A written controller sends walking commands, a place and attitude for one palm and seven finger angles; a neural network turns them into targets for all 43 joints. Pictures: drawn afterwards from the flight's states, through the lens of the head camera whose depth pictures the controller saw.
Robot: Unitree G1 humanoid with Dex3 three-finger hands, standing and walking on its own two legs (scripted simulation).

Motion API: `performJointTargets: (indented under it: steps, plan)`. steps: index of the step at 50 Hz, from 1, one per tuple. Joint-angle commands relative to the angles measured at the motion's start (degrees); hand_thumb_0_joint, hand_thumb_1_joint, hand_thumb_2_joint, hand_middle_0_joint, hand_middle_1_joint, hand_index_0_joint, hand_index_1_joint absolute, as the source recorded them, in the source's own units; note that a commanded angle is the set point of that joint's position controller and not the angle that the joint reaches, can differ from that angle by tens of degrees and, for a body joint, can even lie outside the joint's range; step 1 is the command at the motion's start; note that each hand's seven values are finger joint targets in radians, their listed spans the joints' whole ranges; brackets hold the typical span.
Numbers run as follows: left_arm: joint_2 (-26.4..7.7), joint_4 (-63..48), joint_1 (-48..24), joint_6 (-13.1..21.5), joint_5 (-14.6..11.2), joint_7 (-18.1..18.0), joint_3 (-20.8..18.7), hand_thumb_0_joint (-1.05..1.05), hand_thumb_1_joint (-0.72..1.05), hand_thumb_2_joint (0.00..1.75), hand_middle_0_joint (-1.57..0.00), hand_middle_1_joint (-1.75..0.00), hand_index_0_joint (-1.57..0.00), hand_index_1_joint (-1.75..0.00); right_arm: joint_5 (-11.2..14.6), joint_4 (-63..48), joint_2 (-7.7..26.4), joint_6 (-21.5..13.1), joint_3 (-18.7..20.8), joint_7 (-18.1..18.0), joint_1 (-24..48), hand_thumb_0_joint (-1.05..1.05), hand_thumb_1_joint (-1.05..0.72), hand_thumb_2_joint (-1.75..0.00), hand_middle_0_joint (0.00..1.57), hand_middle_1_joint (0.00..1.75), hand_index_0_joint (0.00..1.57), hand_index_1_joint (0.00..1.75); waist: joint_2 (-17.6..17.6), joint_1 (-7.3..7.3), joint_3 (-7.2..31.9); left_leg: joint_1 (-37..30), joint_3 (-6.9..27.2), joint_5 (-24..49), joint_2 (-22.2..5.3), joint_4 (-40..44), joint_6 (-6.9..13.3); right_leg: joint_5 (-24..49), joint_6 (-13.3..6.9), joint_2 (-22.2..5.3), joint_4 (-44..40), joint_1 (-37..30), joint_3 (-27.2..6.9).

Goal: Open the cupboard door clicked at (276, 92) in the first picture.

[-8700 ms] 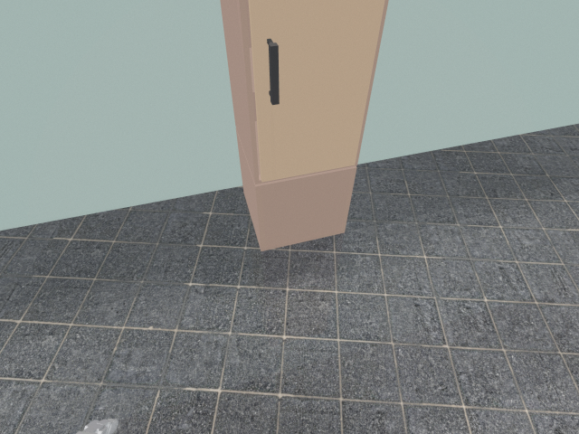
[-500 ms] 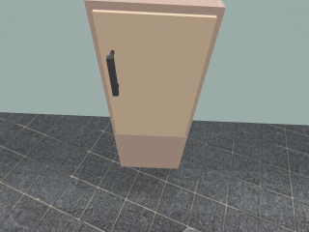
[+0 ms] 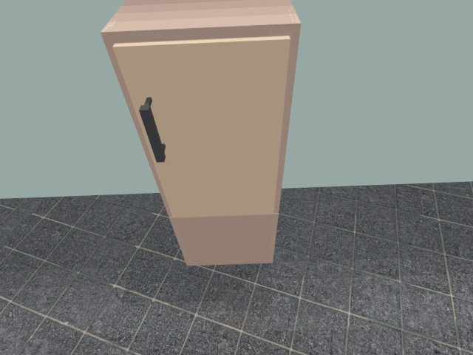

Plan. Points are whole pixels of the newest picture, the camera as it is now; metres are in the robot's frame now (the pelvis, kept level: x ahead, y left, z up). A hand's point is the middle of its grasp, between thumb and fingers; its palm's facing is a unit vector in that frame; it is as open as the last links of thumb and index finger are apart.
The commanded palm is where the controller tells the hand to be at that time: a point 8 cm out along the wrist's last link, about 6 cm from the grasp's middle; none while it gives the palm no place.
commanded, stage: come to a stop and stand still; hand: left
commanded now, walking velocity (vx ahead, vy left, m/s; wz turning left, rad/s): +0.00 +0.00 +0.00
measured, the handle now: (154, 130) +0.60 +0.22 +0.05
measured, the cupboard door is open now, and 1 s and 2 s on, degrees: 0 0 0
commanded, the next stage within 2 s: look again from close up in 0.36 s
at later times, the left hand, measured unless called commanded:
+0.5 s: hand out of the picture -0.02 +0.12 -0.17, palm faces +0.08 -0.98 -0.16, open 7.4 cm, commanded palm none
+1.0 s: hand out of the picture +0.00 +0.22 -0.17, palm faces -0.02 -0.98 -0.21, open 7.4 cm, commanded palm none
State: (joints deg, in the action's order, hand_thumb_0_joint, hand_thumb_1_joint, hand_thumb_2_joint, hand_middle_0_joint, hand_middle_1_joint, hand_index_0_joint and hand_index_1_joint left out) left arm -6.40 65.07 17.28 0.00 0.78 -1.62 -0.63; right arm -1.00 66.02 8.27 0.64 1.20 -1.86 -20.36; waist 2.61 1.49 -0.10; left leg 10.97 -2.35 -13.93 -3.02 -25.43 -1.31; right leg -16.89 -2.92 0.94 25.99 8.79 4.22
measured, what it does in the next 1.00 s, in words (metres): stands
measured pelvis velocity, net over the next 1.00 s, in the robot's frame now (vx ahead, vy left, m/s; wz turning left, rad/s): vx -0.01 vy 0.04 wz -0.04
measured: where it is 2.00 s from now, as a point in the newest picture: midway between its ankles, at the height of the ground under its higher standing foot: outside the picture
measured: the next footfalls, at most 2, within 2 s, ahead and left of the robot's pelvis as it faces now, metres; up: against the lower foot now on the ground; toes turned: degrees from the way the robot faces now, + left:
left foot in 1.54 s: +0.13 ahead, +0.07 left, +0.00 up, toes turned +5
right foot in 1.90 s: +0.11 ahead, -0.15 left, +0.00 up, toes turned +2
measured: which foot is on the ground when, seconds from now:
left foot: down 0.00-1.00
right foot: down 0.00-1.00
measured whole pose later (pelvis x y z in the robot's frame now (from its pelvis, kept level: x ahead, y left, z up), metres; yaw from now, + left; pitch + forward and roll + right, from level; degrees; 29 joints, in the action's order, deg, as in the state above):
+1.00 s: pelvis -0.01 +0.04 +0.00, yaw -2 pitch +0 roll +0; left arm -9.3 61.6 17.5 -0.1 1.3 -1.7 0.3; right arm -1.3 61.2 8.7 -1.1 -1.2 -1.4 -18.2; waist 0.2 -0.1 -0.6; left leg 12.2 -5.5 -14.3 2.4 -26.1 3.7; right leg -16.8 0.5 -1.8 28.6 11.9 1.0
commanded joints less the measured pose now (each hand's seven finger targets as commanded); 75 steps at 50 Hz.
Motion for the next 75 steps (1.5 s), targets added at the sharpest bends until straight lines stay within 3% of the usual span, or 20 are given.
performJointTargets:
  steps: [1, 7, 22, 23, 24, 27, 30, 32, 33, 35, 42, 52, 60, 64, 66, 67, 68, 70, 72, 75]
  plan:
    - [-5.5, -0.6, 2.7, 1.4, -0.7, -0.5, -0.4, 0.0, 0.9, 0.9, -0.2, -0.3, -0.2, -0.3, 0.0, -0.8, 1.4, -0.8, 0.0, -0.5, -2.7, 0.0, -0.9, -0.9, 0.2, 0.3, 0.2, 0.3, -10.1, -0.24, -6.0, 0.3, 0.9, 4.5, -1.7, 1.1, 0.6, 14.9, -1.2, -10.6, -10.4, 4.1, -9.2]
    - [-5.8, -0.1, 4.2, 1.1, -0.8, -0.8, -0.7, 0.0, 0.9, 0.9, -0.2, -0.3, -0.2, -0.3, 0.2, 0.4, 1.3, -0.5, -0.2, -1.0, -2.1, 0.0, -0.9, -0.9, 0.2, 0.3, 0.2, 0.3, -3.4, -1.11, -6.1, -0.7, 0.7, 8.0, -2.5, 1.8, 0.2, 16.8, 0.9, -8.6, -9.7, 2.0, -7.7]
    - [-4.7, 0.1, 5.2, 1.0, -0.5, -1.1, -0.9, 0.0, 0.9, 0.9, -0.2, -0.3, -0.2, -0.3, 0.4, -0.1, 1.7, -0.5, 0.0, -1.5, 0.0, 0.0, -0.9, -0.9, 0.2, 0.3, 0.2, 0.3, -3.8, -1.21, -5.0, -3.3, 1.0, 9.9, -3.2, 2.1, 0.3, 21.6, 1.5, -7.9, -9.0, 0.8, -6.5]
    - [-7.5, 1.5, 12.2, 3.6, 0.7, -3.4, -1.4, 0.0, 0.9, 0.9, -0.2, -0.3, -0.2, -0.3, 0.7, -5.0, 3.8, -2.0, 0.0, -0.5, 8.3, 0.0, -0.9, -0.9, 0.2, 0.3, 0.2, 0.3, -9.0, -5.25, -6.5, 7.1, -2.9, 1.4, -1.2, -15.4, -0.8, 63.5, 8.2, -12.6, -6.8, -0.6, -14.6]
    - [-9.1, -1.0, 11.6, 4.2, 1.0, -3.4, -1.7, 0.0, 0.9, 0.9, -0.2, -0.3, -0.2, -0.3, 0.5, -7.7, 1.5, -1.3, 0.1, -0.4, 3.9, 0.0, -0.9, -0.9, 0.2, 0.3, 0.2, 0.3, -7.1, -1.17, -1.8, 10.5, 2.7, -7.0, 0.4, -19.2, 1.4, 71.7, 6.5, -15.5, -2.6, -6.1, -13.5]
    - [-8.1, -3.1, 7.2, 3.7, 1.1, -2.3, -1.3, 0.0, 0.9, 0.9, -0.2, -0.3, -0.2, -0.3, 0.9, -8.3, 0.9, -1.5, 0.0, 0.3, 3.6, 0.0, -0.9, -0.9, 0.2, 0.3, 0.2, 0.3, -6.2, -1.41, 1.7, 8.2, 0.8, -8.0, -0.2, -14.5, 1.9, 48.3, -3.9, -13.2, -2.3, -5.3, -8.8]
    - [-7.2, -4.9, 4.1, 2.6, 0.7, -2.0, -1.0, 0.0, 0.9, 0.9, -0.2, -0.3, -0.2, -0.3, 0.6, -7.2, 1.2, -2.1, -0.2, 0.3, -0.7, 0.0, -0.9, -0.9, 0.2, 0.3, 0.2, 0.3, -6.8, 0.24, 1.8, -0.6, 0.1, 1.3, 0.6, -2.2, 1.7, 24.5, -2.8, -9.3, -0.2, 0.9, -6.4]
    - [-5.1, -5.0, 5.0, 1.6, 0.1, -1.6, -0.4, 0.0, 0.9, 0.9, -0.2, -0.3, -0.2, -0.3, 0.0, -7.5, 4.5, -2.6, -0.2, 0.0, -0.8, 0.0, -0.9, -0.9, 0.2, 0.3, 0.2, 0.3, 1.4, -1.02, -1.7, 0.8, 6.0, 7.6, -4.4, 0.5, 4.0, 5.1, -0.3, -5.1, -0.1, 5.9, -6.2]
    - [-4.6, -5.2, 5.2, 1.2, 0.2, -1.5, -0.5, 0.0, 0.9, 0.9, -0.2, -0.3, -0.2, -0.3, -0.3, -7.9, 5.3, -2.3, -0.2, -0.2, -0.1, 0.0, -0.9, -0.9, 0.2, 0.3, 0.2, 0.3, 0.6, -1.49, -4.3, 3.7, 6.8, 4.9, -5.7, 1.7, 5.0, 0.5, -0.2, -3.9, -1.3, 6.4, -5.7]
    - [-5.4, -4.9, 4.5, 0.7, 0.4, -1.1, -0.3, 0.0, 0.9, 0.9, -0.2, -0.3, -0.2, -0.3, -0.3, -8.1, 5.4, -2.3, -0.5, -0.2, 1.1, 0.0, -0.9, -0.9, 0.2, 0.3, 0.2, 0.3, 6.6, -2.05, -7.4, 7.7, 9.2, 0.1, -5.6, 6.0, 5.8, -1.5, 0.3, -3.4, 0.3, 5.2, -4.0]
    - [-6.5, -4.9, 4.4, 0.6, 0.6, -0.3, 0.3, 0.0, 0.9, 0.9, -0.2, -0.3, -0.2, -0.3, -0.2, -8.5, 7.2, -2.6, -0.7, -0.1, 1.0, 0.0, -0.9, -0.9, 0.2, 0.3, 0.2, 0.3, -1.7, -2.29, -7.1, 7.0, 9.7, -6.2, -4.9, 9.8, 5.9, 1.0, 0.7, -4.2, -0.1, 5.1, -4.8]
    - [-6.9, -4.2, 4.0, 0.9, 0.2, -0.3, 0.4, 0.0, 0.9, 0.9, -0.2, -0.3, -0.2, -0.3, 0.1, -6.4, 6.7, -3.2, -1.0, -0.2, 0.0, 0.0, -0.9, -0.9, 0.2, 0.3, 0.2, 0.3, -2.5, -2.21, -2.6, 2.2, 7.0, 3.4, -4.1, 7.5, 5.7, 4.6, 1.0, -5.7, -1.1, 3.7, -6.0]
    - [-6.2, -4.5, 4.0, 1.0, 1.3, 0.6, -0.2, 0.0, 0.9, 0.9, -0.2, -0.3, -0.2, -0.3, -0.3, -5.5, 7.2, -2.6, 0.3, 0.0, -1.8, 0.0, -0.9, -0.9, 0.2, 0.3, 0.2, 0.3, 0.2, -1.56, -6.6, 4.7, 14.1, -12.6, -7.4, 9.1, 9.8, -6.4, 0.4, -3.4, 5.1, 9.0, -1.8]
    - [-6.7, -3.2, 8.4, 1.8, 1.1, 0.8, -0.8, 0.0, 0.9, 0.9, -0.2, -0.3, -0.2, -0.3, -0.3, -6.7, 6.1, -3.1, 0.3, 0.2, 0.1, 0.0, -0.9, -0.9, 0.2, 0.3, 0.2, 0.3, -3.7, -3.17, -6.4, 11.6, 8.2, -8.0, -3.0, 0.3, 8.1, -5.3, -0.9, -6.6, 0.7, 2.3, -6.7]
    - [-9.2, -1.8, 12.8, 2.3, 1.0, 0.2, -1.6, 0.0, 0.9, 0.9, -0.2, -0.3, -0.2, -0.3, -0.2, -8.1, 3.4, -3.4, -0.1, 0.6, 2.5, 0.0, -0.9, -0.9, 0.2, 0.3, 0.2, 0.3, -13.8, -4.52, -5.6, 20.6, -0.9, -5.8, 3.2, -13.5, 5.4, 1.2, -4.5, -13.8, -4.8, -6.4, -16.2]
    - [-10.4, -1.2, 15.6, 2.7, 0.9, -0.1, -2.1, 0.0, 0.9, 0.9, -0.2, -0.3, -0.2, -0.3, -0.4, -9.3, 3.0, -3.5, -0.2, 0.8, 4.6, 0.0, -0.9, -0.9, 0.2, 0.3, 0.2, 0.3, -17.3, -5.45, -5.3, 25.6, -3.0, -13.6, 3.6, -21.4, 4.7, 9.8, -7.6, -19.0, -7.3, -9.8, -20.9]
    - [-9.9, -0.5, 17.8, 3.2, 1.2, -0.4, -2.1, 0.0, 0.9, 0.9, -0.2, -0.3, -0.2, -0.3, -0.4, -10.5, 3.0, -3.6, 0.1, 1.0, 7.9, 0.0, -0.9, -0.9, 0.2, 0.3, 0.2, 0.3, -15.3, -6.81, -6.1, 29.8, -1.9, -18.8, 2.8, -28.9, 4.6, 20.8, -10.4, -21.3, -7.9, -11.8, -23.0]
    - [-8.5, -0.5, 18.0, 3.6, 1.7, -1.2, -2.0, 0.0, 0.9, 0.9, -0.2, -0.3, -0.2, -0.3, -0.2, -11.2, 2.1, -3.7, 0.0, 1.2, 10.0, 0.0, -0.9, -0.9, 0.2, 0.3, 0.2, 0.3, -7.8, -6.44, -6.1, 32.2, -0.2, -18.9, 1.4, -32.4, 4.3, 41.5, -11.4, -21.6, -4.6, -14.4, -18.9]
    - [-8.9, -1.7, 14.1, 3.4, 1.8, -1.7, -1.7, 0.0, 0.9, 0.9, -0.2, -0.3, -0.2, -0.3, 0.5, -11.2, 1.3, -3.3, -0.4, 1.3, 10.8, 0.0, -0.9, -0.9, 0.2, 0.3, 0.2, 0.3, -6.6, -4.87, -4.9, 27.3, -0.6, -16.5, 1.3, -23.4, 3.5, 52.9, -8.3, -18.2, -0.4, -12.3, -11.7]
    - [-9.8, -3.9, 7.1, 2.5, 0.7, -1.8, -1.4, 0.0, 0.9, 0.9, -0.2, -0.3, -0.2, -0.3, 0.9, -7.3, 1.4, -2.9, -0.5, 0.5, 0.7, 0.0, -0.9, -0.9, 0.2, 0.3, 0.2, 0.3, -9.5, 1.58, 1.0, 1.2, -4.7, 8.8, 5.1, -4.5, 2.4, 51.5, -2.2, -11.3, 8.9, -0.5, -3.4]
